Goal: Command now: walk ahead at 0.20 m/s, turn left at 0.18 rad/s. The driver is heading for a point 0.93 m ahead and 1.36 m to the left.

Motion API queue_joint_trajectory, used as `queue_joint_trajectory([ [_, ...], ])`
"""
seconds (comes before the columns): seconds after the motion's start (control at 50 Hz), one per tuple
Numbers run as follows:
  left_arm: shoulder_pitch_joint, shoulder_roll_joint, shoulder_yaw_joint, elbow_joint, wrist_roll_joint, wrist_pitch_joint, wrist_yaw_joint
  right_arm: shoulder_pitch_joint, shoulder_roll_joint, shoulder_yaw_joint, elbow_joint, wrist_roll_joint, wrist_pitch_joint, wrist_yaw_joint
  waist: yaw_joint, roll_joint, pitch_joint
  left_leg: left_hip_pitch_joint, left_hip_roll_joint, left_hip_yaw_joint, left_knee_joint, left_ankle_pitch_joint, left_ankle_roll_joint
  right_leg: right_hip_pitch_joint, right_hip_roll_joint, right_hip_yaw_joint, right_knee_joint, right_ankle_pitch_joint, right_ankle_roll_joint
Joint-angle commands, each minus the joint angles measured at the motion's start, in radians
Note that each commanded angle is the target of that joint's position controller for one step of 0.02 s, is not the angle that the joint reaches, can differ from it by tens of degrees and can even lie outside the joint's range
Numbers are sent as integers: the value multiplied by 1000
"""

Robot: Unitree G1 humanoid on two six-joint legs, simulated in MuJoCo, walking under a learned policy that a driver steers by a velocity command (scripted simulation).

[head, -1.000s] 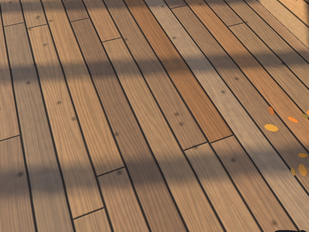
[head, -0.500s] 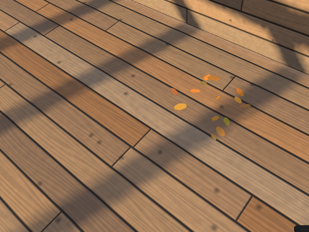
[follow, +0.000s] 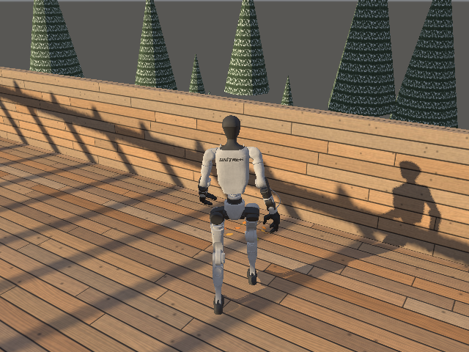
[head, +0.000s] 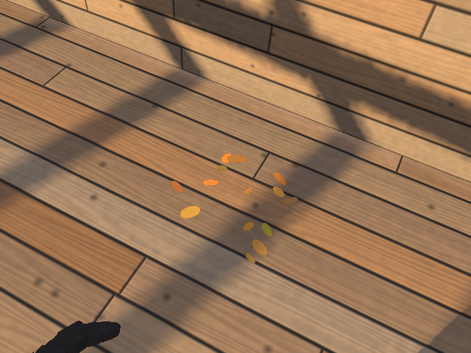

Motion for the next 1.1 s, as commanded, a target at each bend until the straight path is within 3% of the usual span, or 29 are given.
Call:
queue_joint_trajectory([
  [0.02,-66,83,31,-88,5,-28,-5,-34,-219,-51,-50,15,2,-13,71,195,-31,-79,179,-143,40,815,100,217,67,-12,-143,74,-23],
  [0.06,63,142,59,-50,12,-28,14,-101,-242,-60,-83,27,2,-14,158,172,-98,-98,147,-156,194,868,54,414,61,-8,-276,199,-71],
  [0.08,171,198,75,-34,30,-25,31,-115,-213,-54,-119,13,-3,-10,197,121,-208,-233,98,-150,379,687,17,668,-59,75,-224,452,-120],
  [0.1,258,264,83,-34,63,-5,51,-23,-95,-21,-146,-14,-5,-4,171,-142,-389,-520,-26,-98,746,-39,-47,1001,-388,341,-115,940,-262],
  [0.12,239,195,64,-50,51,14,48,80,-140,-22,-116,4,6,-1,160,-208,-577,-539,-46,-150,974,-393,-74,995,-510,486,-149,874,-368],
  [0.14,176,141,52,-62,31,31,46,39,-217,-54,-115,24,27,-3,153,-112,-461,-590,12,-131,1037,-325,-89,869,-436,379,-208,639,-339],
  [0.18,51,82,37,-50,5,44,55,-53,-186,-62,-141,28,71,-22,102,-69,-220,-648,74,-69,1003,-204,-122,614,-322,205,-308,306,-268],
  [0.22,-38,100,46,-35,26,40,54,-42,-147,-63,-159,19,115,-35,51,-105,-116,-530,93,-27,946,-142,-140,363,-272,82,-406,125,-242],
  [0.28,-74,124,62,-15,34,24,61,-98,-126,-62,-215,4,125,-31,49,-98,-101,-496,126,-10,816,-62,-131,316,-301,1,-446,91,-259],
  [0.34,-98,162,77,1,24,24,66,-160,-131,-60,-255,1,125,-4,56,-67,-129,-423,152,1,658,48,-92,333,-325,-66,-433,82,-247],
  [0.42,-87,199,95,24,1,38,49,-212,-174,-77,-296,7,141,22,65,-57,-120,-366,131,61,522,38,-44,384,-357,-116,-379,3,-207],
  [0.46,-82,191,97,38,-18,50,43,-195,-184,-90,-299,3,142,22,44,-19,-120,-285,87,100,381,85,-1,383,-332,-160,-275,-96,-142],
  [0.48,-44,158,92,59,-22,58,39,-156,-210,-105,-288,-6,140,13,37,46,-105,-224,63,72,297,138,36,339,-283,-198,-157,-197,-88],
  [0.5,1,117,84,68,-1,71,36,-113,-319,-137,-294,-6,130,-6,45,310,-54,-147,209,-197,123,463,120,168,-159,-293,141,-409,8],
  [0.52,-74,112,76,-10,29,72,47,-153,-416,-144,-343,-30,100,-8,67,465,-52,-115,369,-597,35,490,315,-109,6,-147,414,-630,70],
  [0.54,-135,154,86,-17,28,70,57,-151,-376,-138,-351,-43,70,7,16,306,-116,-108,372,-568,-1,387,338,-144,7,5,540,-596,51],
  [0.56,-135,155,88,-18,8,64,61,-171,-355,-129,-344,-35,50,8,42,259,-105,-114,328,-505,-2,318,289,-150,-1,47,536,-496,21],
  [0.58,-106,161,93,4,9,61,68,-223,-324,-123,-350,-13,48,2,78,183,-101,-112,283,-445,20,278,231,-147,-22,65,502,-401,10],
  [0.6,-94,175,98,12,19,57,72,-272,-293,-111,-362,2,57,-8,98,175,-107,-128,264,-409,43,317,203,-128,-25,73,466,-342,12],
  [0.64,-72,160,94,31,20,50,62,-301,-265,-97,-386,-6,69,-25,115,173,-159,-150,215,-358,75,455,189,-41,9,68,457,-272,28],
  [0.72,-88,116,74,46,4,45,52,-269,-280,-105,-389,3,80,-38,96,147,-179,-100,176,-395,106,468,190,-9,59,90,242,-236,63],
  [0.92,-30,167,90,74,-9,21,25,-339,-283,-114,-424,14,103,-19,106,242,-160,-186,98,-595,168,408,149,270,86,120,-177,-215,31],
  [0.94,8,173,97,88,-8,19,24,-364,-275,-110,-430,22,105,-18,131,229,-160,-228,65,-580,198,354,121,364,69,103,-297,-109,20],
  [0.96,35,210,109,93,-1,23,28,-336,-235,-99,-429,21,107,-16,120,143,-190,-316,8,-522,296,122,74,504,-54,178,-353,-37,-24],
  [0.98,-20,272,113,68,12,37,38,-242,-170,-80,-420,10,107,-10,44,-131,-184,-495,-141,-321,513,-241,16,609,-267,398,-372,98,-134],
  [1.0,-15,251,110,68,45,35,37,-241,-265,-108,-432,9,95,-8,49,-219,-126,-619,-124,-233,716,-297,-35,523,-384,544,-398,145,-260],
  [1.02,-52,199,96,46,38,33,45,-241,-330,-128,-410,7,93,-6,51,-140,-99,-633,-51,-205,823,-222,-64,500,-367,461,-390,104,-269],
  [1.04,-83,159,86,38,26,39,56,-247,-332,-133,-390,11,97,-5,56,-91,-73,-639,-25,-182,861,-143,-78,480,-292,342,-380,26,-228],
  [1.1,-63,157,75,39,14,56,86,-261,-250,-107,-389,18,109,4,88,-62,-48,-698,23,-94,943,-32,-111,504,-227,165,-386,70,-214],
])
Next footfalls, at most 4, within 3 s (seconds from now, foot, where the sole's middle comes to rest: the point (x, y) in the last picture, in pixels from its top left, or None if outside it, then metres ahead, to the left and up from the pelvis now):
0.08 right None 0.22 -0.11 -0.78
0.48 left None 0.13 0.14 -0.78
0.96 right None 0.29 0.00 -0.78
1.46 left None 0.03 0.16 -0.78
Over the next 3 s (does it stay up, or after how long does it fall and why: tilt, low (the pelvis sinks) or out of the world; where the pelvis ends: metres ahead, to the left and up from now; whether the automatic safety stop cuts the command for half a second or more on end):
stays up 0.77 1.16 -0.01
